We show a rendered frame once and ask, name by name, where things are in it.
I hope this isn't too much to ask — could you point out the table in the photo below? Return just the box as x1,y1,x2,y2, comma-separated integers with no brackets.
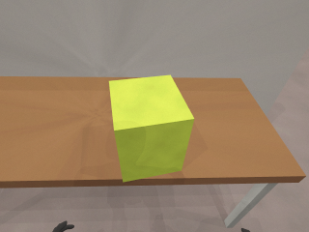
0,76,306,228

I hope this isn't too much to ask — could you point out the left robot hand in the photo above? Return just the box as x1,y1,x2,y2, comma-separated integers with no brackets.
52,221,74,232

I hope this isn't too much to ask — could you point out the carton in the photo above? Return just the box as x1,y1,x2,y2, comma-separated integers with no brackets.
109,74,194,182

